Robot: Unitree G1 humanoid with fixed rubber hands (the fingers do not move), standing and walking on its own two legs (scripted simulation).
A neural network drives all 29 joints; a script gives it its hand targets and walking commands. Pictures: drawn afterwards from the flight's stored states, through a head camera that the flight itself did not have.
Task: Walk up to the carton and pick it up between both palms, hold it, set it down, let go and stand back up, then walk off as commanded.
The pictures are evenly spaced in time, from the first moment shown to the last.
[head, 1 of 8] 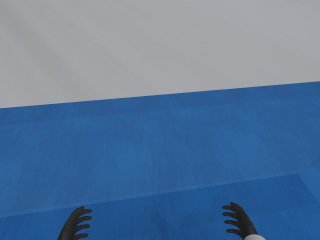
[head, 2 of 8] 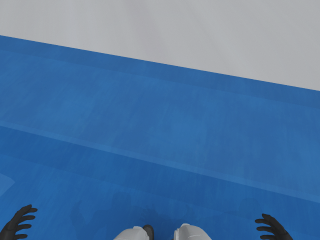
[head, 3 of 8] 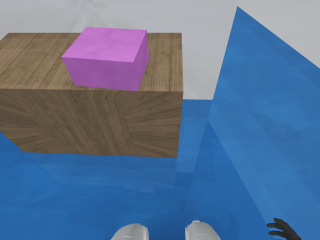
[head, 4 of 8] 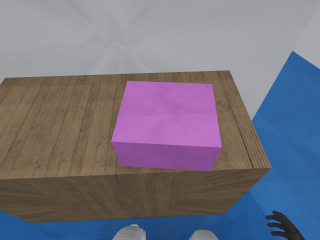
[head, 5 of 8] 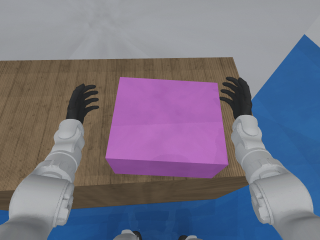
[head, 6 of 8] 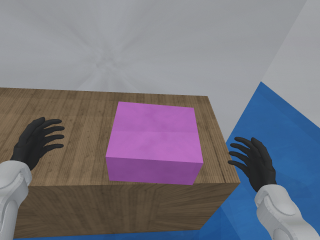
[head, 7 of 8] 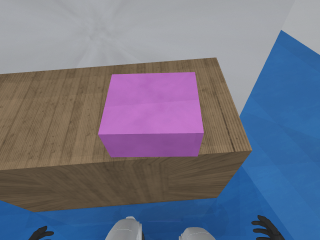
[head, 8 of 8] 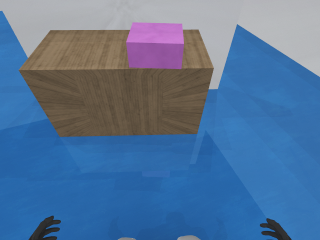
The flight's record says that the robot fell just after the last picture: no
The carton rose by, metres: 0.00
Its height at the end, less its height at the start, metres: +0.00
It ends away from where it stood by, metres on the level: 0.01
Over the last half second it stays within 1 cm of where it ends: yes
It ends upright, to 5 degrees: yes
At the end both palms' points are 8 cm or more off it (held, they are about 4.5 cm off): yes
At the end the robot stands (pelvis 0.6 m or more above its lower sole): yes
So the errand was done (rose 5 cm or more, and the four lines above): no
